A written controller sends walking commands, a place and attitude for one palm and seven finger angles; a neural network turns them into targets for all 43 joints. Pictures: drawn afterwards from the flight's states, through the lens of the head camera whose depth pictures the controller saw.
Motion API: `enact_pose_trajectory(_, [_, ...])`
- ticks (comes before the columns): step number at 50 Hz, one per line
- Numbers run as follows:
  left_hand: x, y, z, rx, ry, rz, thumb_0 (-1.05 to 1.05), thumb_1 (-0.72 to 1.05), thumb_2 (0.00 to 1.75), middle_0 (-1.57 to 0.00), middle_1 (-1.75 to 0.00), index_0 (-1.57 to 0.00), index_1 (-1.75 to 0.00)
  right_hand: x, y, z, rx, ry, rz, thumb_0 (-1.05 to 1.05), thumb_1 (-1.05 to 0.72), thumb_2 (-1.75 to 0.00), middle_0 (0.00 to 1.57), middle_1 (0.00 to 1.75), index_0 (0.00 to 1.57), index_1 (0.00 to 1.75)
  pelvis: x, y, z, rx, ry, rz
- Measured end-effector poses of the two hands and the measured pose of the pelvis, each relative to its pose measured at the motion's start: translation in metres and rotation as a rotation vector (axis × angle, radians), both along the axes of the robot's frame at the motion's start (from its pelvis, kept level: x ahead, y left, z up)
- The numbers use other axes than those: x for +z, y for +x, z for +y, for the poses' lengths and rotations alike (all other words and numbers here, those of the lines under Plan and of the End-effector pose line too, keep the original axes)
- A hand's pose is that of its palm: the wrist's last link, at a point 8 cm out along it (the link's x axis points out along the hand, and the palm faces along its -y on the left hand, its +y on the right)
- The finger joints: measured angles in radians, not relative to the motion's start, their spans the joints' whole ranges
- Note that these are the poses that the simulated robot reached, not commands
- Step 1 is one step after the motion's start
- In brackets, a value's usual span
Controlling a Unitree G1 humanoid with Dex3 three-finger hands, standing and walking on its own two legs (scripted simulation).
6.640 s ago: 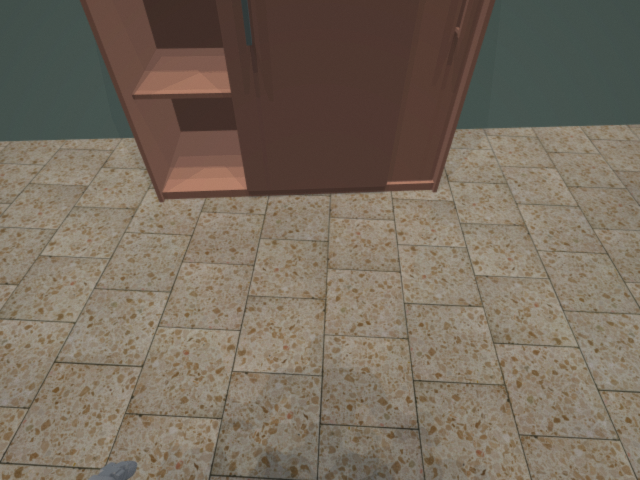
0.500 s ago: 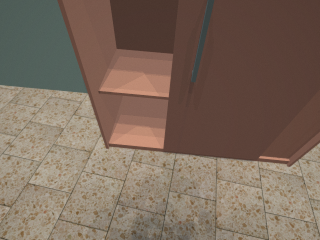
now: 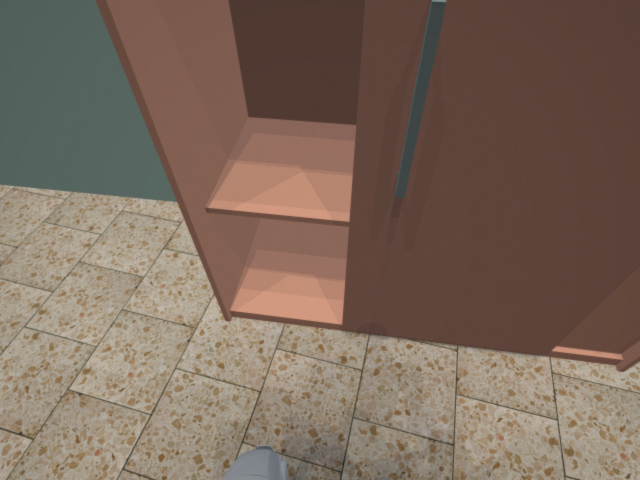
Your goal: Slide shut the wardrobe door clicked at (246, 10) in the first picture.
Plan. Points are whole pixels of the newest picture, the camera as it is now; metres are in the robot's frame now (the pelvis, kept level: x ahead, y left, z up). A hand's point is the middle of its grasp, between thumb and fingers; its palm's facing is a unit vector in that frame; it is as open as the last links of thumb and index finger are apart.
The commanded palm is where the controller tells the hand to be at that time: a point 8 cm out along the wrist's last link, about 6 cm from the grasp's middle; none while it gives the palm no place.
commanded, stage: take the last steps up to it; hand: right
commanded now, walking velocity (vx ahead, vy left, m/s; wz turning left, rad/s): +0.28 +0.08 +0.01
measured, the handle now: (415, 110) +0.65 -0.10 +0.13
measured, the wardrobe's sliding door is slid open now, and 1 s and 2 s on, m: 0.40 0.40 0.40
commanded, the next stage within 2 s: come to a stop and stand still in 0.28 s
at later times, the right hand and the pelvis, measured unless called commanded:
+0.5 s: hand (420, 466) +0.19 -0.12 -0.18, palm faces +0.08 +0.98 -0.18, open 7.3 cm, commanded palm none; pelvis +0.18 +0.05 +0.00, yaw -1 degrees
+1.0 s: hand (401, 458) +0.19 -0.09 -0.15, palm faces +0.05 +0.96 -0.29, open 7.4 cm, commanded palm none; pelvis +0.16 +0.11 +0.00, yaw +0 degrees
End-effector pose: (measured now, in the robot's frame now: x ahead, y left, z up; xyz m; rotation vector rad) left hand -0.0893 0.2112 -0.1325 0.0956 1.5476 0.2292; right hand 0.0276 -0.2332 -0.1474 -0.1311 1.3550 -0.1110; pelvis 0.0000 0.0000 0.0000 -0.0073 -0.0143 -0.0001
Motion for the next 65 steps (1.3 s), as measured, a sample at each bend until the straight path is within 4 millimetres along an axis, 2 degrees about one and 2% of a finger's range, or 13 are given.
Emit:
enact_pose_trajectory(5, [-0.013, 0.002, 0.012, 0.061, -0.044, 0.117, 0.0, 0.91, 0.9, -0.2, -0.3, -0.2, -0.3, -0.002, 0.103, 0.029, 0.074, -0.019, -0.13, 0.0, -0.91, -0.9, 0.19, 0.3, 0.19, 0.3, -0.015, 0.044, 0.026, 0.009, 0.002, 0.007])
enact_pose_trajectory(7, [-0.021, 0.014, 0.022, 0.067, -0.06, 0.146, 0.0, 0.91, 0.9, -0.2, -0.3, -0.2, -0.3, -0.004, 0.135, 0.04, 0.079, -0.033, -0.199, 0.0, -0.91, -0.9, 0.2, 0.3, 0.19, 0.3, -0.022, 0.06, 0.037, 0.006, 0.008, 0.003])
enact_pose_trajectory(9, [-0.023, 0.039, 0.035, 0.058, -0.06, 0.132, 0.01, 0.91, 0.9, -0.2, -0.3, -0.2, -0.3, 0.001, 0.153, 0.049, 0.062, -0.035, -0.24, 0.0, -0.91, -0.9, 0.2, 0.3, 0.2, 0.3, -0.02, 0.073, 0.046, -0.002, 0.013, -0.004])
enact_pose_trajectory(14, [-0.019, 0.144, 0.065, -0.008, -0.029, -0.049, 0.01, 0.91, 0.9, -0.2, -0.3, -0.2, -0.3, 0.011, 0.161, 0.066, 0.022, -0.038, -0.203, 0.0, -0.91, -0.9, 0.2, 0.3, 0.2, 0.3, -0.005, 0.107, 0.056, -0.018, 0.021, 0.002])
enact_pose_trajectory(21, [-0.004, 0.286, 0.079, -0.101, 0.011, -0.299, 0.01, 0.94, 0.9, -0.2, -0.3, -0.19, -0.29, 0.011, 0.159, 0.06, -0.031, -0.047, -0.108, -0.01, -0.94, -0.9, 0.2, 0.3, 0.2, 0.3, 0.002, 0.152, 0.059, -0.021, 0.029, 0.008])
enact_pose_trajectory(25, [-0.003, 0.343, 0.072, -0.156, 0.031, -0.368, 0.01, 0.94, 0.9, -0.19, -0.3, -0.19, -0.29, -0.004, 0.153, 0.059, -0.069, -0.022, -0.032, -0.01, -0.93, -0.9, 0.2, 0.3, 0.2, 0.3, -0.005, 0.178, 0.051, -0.01, 0.049, -0.011])
enact_pose_trajectory(30, [0.001, 0.379, 0.053, -0.174, 0.017, -0.382, 0.0, 0.92, 0.9, -0.19, -0.3, -0.19, -0.29, -0.01, 0.15, 0.064, -0.092, -0.006, 0.055, 0.0, -0.92, -0.9, 0.2, 0.3, 0.2, 0.3, -0.004, 0.197, 0.048, 0.006, 0.003, -0.016])
enact_pose_trajectory(33, [-0.002, 0.384, 0.05, -0.168, -0.001, -0.375, 0.0, 0.92, 0.9, -0.2, -0.3, -0.2, -0.3, -0.005, 0.152, 0.063, -0.085, -0.018, 0.082, 0.0, -0.92, -0.9, 0.2, 0.3, 0.2, 0.3, -0.002, 0.193, 0.051, 0.015, -0.007, -0.006])
enact_pose_trajectory(37, [-0.011, 0.376, 0.06, -0.147, -0.022, -0.351, 0.0, 0.91, 0.9, -0.2, -0.3, -0.2, -0.3, 0.005, 0.157, 0.059, -0.072, -0.069, 0.071, 0.0, -0.91, -0.9, 0.2, 0.3, 0.2, 0.3, -0.002, 0.181, 0.061, 0.023, -0.006, 0.002])
enact_pose_trajectory(44, [-0.034, 0.342, 0.107, -0.107, -0.051, -0.311, 0.0, 0.91, 0.9, -0.2, -0.3, -0.2, -0.3, 0.014, 0.159, 0.069, -0.049, -0.169, -0.027, 0.0, -0.91, -0.9, 0.2, 0.3, 0.2, 0.3, -0.015, 0.166, 0.095, 0.007, -0.023, -0.011])
enact_pose_trajectory(53, [-0.017, 0.288, 0.146, -0.096, -0.014, -0.21, 0.0, 0.91, 0.9, -0.2, -0.3, -0.2, -0.29, 0.031, 0.158, 0.103, -0.04, -0.12, -0.072, 0.0, -0.91, -0.9, 0.2, 0.3, 0.2, 0.3, 0.005, 0.16, 0.108, -0.004, -0.041, 0.002])
enact_pose_trajectory(59, [-0.008, 0.269, 0.144, -0.133, 0.013, -0.16, 0.01, 0.91, 0.9, -0.19, -0.3, -0.19, -0.29, 0.031, 0.145, 0.098, -0.072, -0.107, -0.09, 0.0, -0.91, -0.9, 0.2, 0.3, 0.2, 0.3, 0.009, 0.148, 0.1, -0.024, -0.044, 0.008])
enact_pose_trajectory(65, [-0.006, 0.27, 0.114, -0.155, 0.03, -0.23, 0.01, 0.91, 0.9, -0.19, -0.3, -0.19, -0.29, 0.013, 0.11, 0.07, -0.094, -0.086, -0.019, 0.0, -0.91, -0.9, 0.2, 0.3, 0.2, 0.3, 0.002, 0.134, 0.077, -0.022, -0.008, 0.005])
